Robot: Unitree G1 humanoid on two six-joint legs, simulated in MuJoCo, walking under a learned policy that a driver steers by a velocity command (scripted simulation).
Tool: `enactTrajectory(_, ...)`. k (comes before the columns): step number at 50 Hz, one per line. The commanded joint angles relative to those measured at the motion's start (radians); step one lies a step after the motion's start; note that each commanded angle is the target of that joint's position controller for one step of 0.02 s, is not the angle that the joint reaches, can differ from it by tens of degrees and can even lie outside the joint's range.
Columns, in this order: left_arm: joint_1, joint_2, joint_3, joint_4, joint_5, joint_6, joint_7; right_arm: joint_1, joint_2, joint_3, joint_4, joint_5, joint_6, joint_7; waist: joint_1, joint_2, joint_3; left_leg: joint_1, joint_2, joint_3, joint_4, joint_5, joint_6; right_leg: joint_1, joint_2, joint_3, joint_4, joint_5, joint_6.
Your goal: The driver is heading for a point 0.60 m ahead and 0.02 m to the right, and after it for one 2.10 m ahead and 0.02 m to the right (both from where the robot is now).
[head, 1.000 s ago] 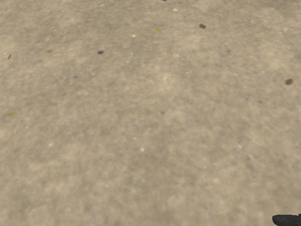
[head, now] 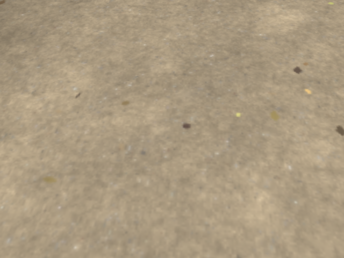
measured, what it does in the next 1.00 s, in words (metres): walks ahead: left foot, then right foot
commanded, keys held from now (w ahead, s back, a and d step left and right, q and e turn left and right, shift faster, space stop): w+q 0.18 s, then w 0.02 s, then w+e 0.78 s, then w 0.02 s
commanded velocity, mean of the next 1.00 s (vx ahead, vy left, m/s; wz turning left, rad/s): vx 0.50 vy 0.00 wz -0.10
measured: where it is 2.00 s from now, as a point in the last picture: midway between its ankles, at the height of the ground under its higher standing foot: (212, 122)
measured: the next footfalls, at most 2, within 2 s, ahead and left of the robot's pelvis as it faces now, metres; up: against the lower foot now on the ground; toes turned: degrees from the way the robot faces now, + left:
left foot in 0.16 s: +0.25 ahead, +0.14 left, +0.00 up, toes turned +9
right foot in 0.72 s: +0.58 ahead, -0.05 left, +0.00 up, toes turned -3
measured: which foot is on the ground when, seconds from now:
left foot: up 0.00-0.14, down 0.16-0.70, up 0.72-1.00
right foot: down 0.00-0.18, up 0.20-0.70, down 0.72-1.00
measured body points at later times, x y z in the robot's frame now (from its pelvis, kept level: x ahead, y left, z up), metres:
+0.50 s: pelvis +0.28 +0.07 +0.00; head +0.30 +0.08 +0.45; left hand +0.39 +0.35 -0.11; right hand +0.39 -0.20 -0.11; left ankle +0.22 +0.14 -0.74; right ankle +0.47 -0.09 -0.67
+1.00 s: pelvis +0.57 +0.02 +0.00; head +0.61 +0.01 +0.45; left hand +0.70 +0.29 -0.10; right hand +0.72 -0.26 -0.09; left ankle +0.74 +0.19 -0.68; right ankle +0.54 -0.05 -0.74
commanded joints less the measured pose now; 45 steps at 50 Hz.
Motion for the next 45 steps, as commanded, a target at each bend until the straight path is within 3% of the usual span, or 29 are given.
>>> enactTrajectory(1,-0.06,0.171,0.039,-0.06,-0.012,-0.01,0.006,-0.089,-0.015,0.007,-0.094,0.002,-0.015,0.02,-0.012,-0.096,0.03,0.033,-0.003,0.033,-0.116,0.078,0.022,-0.022,-0.273,0.073,-0.094,0.332,-0.143)
enactTrajectory(3,-0.039,0.189,0.045,-0.043,-0.023,0.0,0.006,-0.129,-0.026,0.003,-0.12,0.003,-0.013,0.029,-0.011,-0.098,0.04,0.033,-0.014,0.053,-0.162,0.029,0.047,0.039,-0.293,0.048,-0.065,0.385,-0.127)
enactTrajectory(5,-0.036,0.215,0.053,-0.036,-0.031,0.014,0.009,-0.121,-0.051,-0.009,-0.135,-0.001,-0.008,0.034,-0.037,-0.117,0.014,0.1,-0.059,0.099,-0.189,-0.067,0.085,0.085,-0.3,0.009,0.03,0.631,-0.106)
enactTrajectory(6,-0.036,0.231,0.057,-0.037,-0.035,0.021,0.013,-0.076,-0.075,-0.022,-0.131,-0.005,-0.003,0.033,-0.07,-0.134,-0.027,0.182,-0.098,0.131,-0.192,-0.117,0.107,0.095,-0.295,-0.012,0.127,0.802,-0.094)
enactTrajectory(7,-0.045,0.235,0.057,-0.039,-0.039,0.029,0.017,0.043,-0.112,-0.045,-0.104,-0.004,0.001,0.029,-0.144,-0.126,-0.093,0.348,-0.142,0.153,-0.234,-0.106,0.139,0.061,-0.274,-0.044,0.297,0.899,-0.073)
enactTrajectory(8,-0.034,0.208,0.045,-0.045,-0.031,0.03,0.022,0.218,-0.171,-0.08,-0.057,0.001,0.009,0.014,-0.227,-0.09,-0.182,0.627,-0.157,0.115,-0.269,-0.066,0.179,-0.092,-0.237,-0.062,0.536,0.806,-0.037)
enactTrajectory(9,0.048,0.089,0.004,-0.093,0.018,0.018,0.013,0.28,-0.291,-0.105,-0.046,0.009,0.013,-0.006,-0.174,0.165,-0.276,1.006,0.108,-0.329,-0.274,-0.087,0.318,-0.518,-0.117,-0.056,0.916,0.042,0.025)
enactTrajectory(10,0.029,0.081,-0.016,-0.115,0.011,-0.017,0.001,0.278,-0.272,-0.087,-0.085,0.008,-0.004,-0.001,-0.174,0.175,-0.455,1.127,0.259,-0.793,-0.465,-0.302,0.449,-0.716,0.011,0.172,1.119,-0.37,0.039)
enactTrajectory(11,-0.07,0.169,0.009,-0.118,-0.038,-0.034,-0.012,0.264,-0.179,-0.059,-0.065,-0.005,-0.018,0.005,-0.215,0.054,-0.349,1.048,0.24,-0.657,-0.516,-0.303,0.375,-0.8,-0.057,0.235,1.138,-0.279,0.019)
enactTrajectory(12,-0.104,0.16,0.003,-0.129,-0.052,-0.041,-0.013,0.216,-0.151,-0.049,-0.058,-0.009,-0.026,0.005,-0.186,0.034,-0.223,0.901,0.21,-0.511,-0.518,-0.232,0.335,-0.801,-0.1,0.212,1.076,-0.195,0.003)
enactTrajectory(13,-0.109,0.148,0.001,-0.113,-0.034,-0.038,-0.005,0.146,-0.116,-0.036,-0.058,-0.01,-0.031,0.004,-0.143,-0.026,-0.149,0.753,0.171,-0.391,-0.522,-0.113,0.3,-0.75,-0.146,0.204,1.001,-0.127,0.007)
enactTrajectory(14,-0.09,0.15,0.006,-0.099,-0.021,-0.027,-0.003,0.096,-0.083,-0.023,-0.061,-0.02,-0.037,0.003,-0.107,-0.001,-0.114,0.643,0.137,-0.306,-0.544,-0.004,0.282,-0.675,-0.176,0.21,0.942,-0.079,0.012)
enactTrajectory(15,-0.057,0.143,0.006,-0.085,-0.02,-0.012,-0.006,0.075,-0.074,-0.018,-0.06,-0.029,-0.043,0.002,-0.082,0.026,-0.106,0.57,0.119,-0.259,-0.574,0.04,0.276,-0.611,-0.187,0.212,0.928,-0.045,0.019)
enactTrajectory(17,-0.026,0.111,0.0,-0.062,-0.019,0.013,-0.005,0.071,-0.084,-0.021,-0.035,-0.031,-0.062,0.001,-0.065,0.016,-0.092,0.506,0.112,-0.171,-0.622,0.124,0.282,-0.579,-0.186,0.201,0.893,0.007,0.039)
enactTrajectory(20,-0.098,0.086,-0.006,-0.079,-0.018,0.027,0.002,0.097,-0.093,-0.024,0.009,-0.037,-0.077,-0.008,-0.084,-0.004,-0.03,0.506,0.098,-0.062,-0.668,0.16,0.26,-0.658,-0.181,0.22,0.765,0.157,0.059)
enactTrajectory(23,-0.161,0.068,-0.01,-0.09,-0.023,0.017,-0.01,0.101,-0.096,-0.021,0.031,-0.039,-0.079,-0.017,-0.113,0.0,-0.002,0.527,0.07,0.043,-0.688,0.131,0.212,-0.643,-0.143,0.219,0.572,0.344,0.049)
enactTrajectory(25,-0.218,0.051,-0.017,-0.108,-0.024,0.013,-0.021,0.121,-0.108,-0.024,0.051,-0.035,-0.079,-0.021,-0.139,-0.005,0.021,0.556,0.086,0.073,-0.708,0.11,0.2,-0.633,-0.125,0.195,0.474,0.405,0.039)
enactTrajectory(30,-0.312,0.042,-0.024,-0.168,-0.021,0.01,-0.056,0.18,-0.124,-0.034,0.108,-0.019,-0.05,-0.029,-0.172,-0.021,0.056,0.77,0.158,0.112,-0.64,0.227,0.186,-0.725,-0.1,0.165,0.354,0.3,-0.012)
enactTrajectory(33,-0.269,0.073,-0.01,-0.191,-0.017,0.016,-0.07,0.155,-0.16,-0.046,0.107,-0.012,-0.025,-0.045,-0.123,0.023,-0.008,0.834,0.165,0.15,-0.476,0.647,0.15,-0.621,-0.033,0.084,0.348,0.13,-0.064)
enactTrajectory(34,-0.192,0.103,0.007,-0.181,-0.016,0.021,-0.068,0.147,-0.171,-0.048,0.103,-0.013,-0.016,-0.053,-0.078,0.04,-0.067,0.828,0.155,0.168,-0.354,0.803,0.134,-0.509,0.007,0.056,0.355,0.088,-0.087)
enactTrajectory(35,-0.049,0.15,0.034,-0.151,-0.018,0.023,-0.058,0.133,-0.167,-0.044,0.097,-0.012,-0.009,-0.06,0.004,0.023,-0.146,0.751,0.119,0.202,-0.154,0.824,0.102,-0.298,0.047,0.051,0.307,0.13,-0.121)
enactTrajectory(36,0.107,0.229,0.063,-0.127,-0.021,0.032,-0.041,0.153,-0.136,-0.028,0.078,-0.027,-0.016,-0.067,0.067,-0.079,-0.255,0.519,0.074,0.209,0.147,0.537,0.062,0.016,-0.074,0.26,0.289,0.165,-0.187)
enactTrajectory(37,0.1,0.311,0.074,-0.133,-0.03,0.025,-0.037,0.274,0.009,0.019,0.037,-0.055,-0.047,-0.042,-0.049,-0.322,-0.355,0.052,-0.162,0.119,0.499,-0.458,-0.009,0.374,-0.328,0.837,0.211,0.016,-0.397)
enactTrajectory(38,0.138,0.215,0.051,-0.144,-0.028,0.02,-0.035,0.175,-0.083,0.006,0.041,-0.021,-0.086,-0.022,0.038,-0.211,-0.436,-0.07,-0.153,-0.074,0.597,-0.517,0.006,0.444,-0.347,0.976,0.093,-0.098,-0.404)
enactTrajectory(39,0.094,0.176,0.04,-0.144,-0.019,0.017,-0.029,0.077,-0.124,-0.004,0.005,0.016,-0.109,-0.011,0.048,-0.167,-0.283,-0.14,-0.097,-0.077,0.568,-0.424,0.028,0.345,-0.317,0.819,0.068,-0.051,-0.347)
enactTrajectory(40,0.03,0.163,0.035,-0.156,-0.019,0.016,-0.026,0.041,-0.11,0.002,-0.006,0.007,-0.121,-0.014,0.01,-0.068,-0.194,-0.116,-0.052,-0.065,0.478,-0.345,0.036,0.198,-0.276,0.709,0.064,0.04,-0.313)
enactTrajectory(41,-0.031,0.138,0.027,-0.171,-0.018,0.018,-0.024,0.025,-0.113,-0.003,-0.004,-0.019,-0.122,-0.02,-0.028,-0.032,-0.124,-0.064,-0.026,-0.053,0.386,-0.306,0.026,0.063,-0.239,0.625,0.049,0.165,-0.295)
enactTrajectory(42,-0.063,0.12,0.019,-0.188,-0.005,0.019,-0.02,0.042,-0.117,-0.009,-0.004,-0.029,-0.113,-0.021,-0.063,-0.055,-0.106,0.005,-0.01,-0.057,0.35,-0.279,0.016,-0.027,-0.214,0.576,0.026,0.256,-0.294)
enactTrajectory(45,-0.086,0.134,0.023,-0.192,-0.01,0.018,-0.008,0.079,-0.083,-0.004,0.001,-0.039,-0.082,-0.025,-0.101,-0.079,-0.074,0.065,-0.007,-0.023,0.22,-0.247,-0.037,-0.171,-0.178,0.489,-0.012,0.381,-0.301)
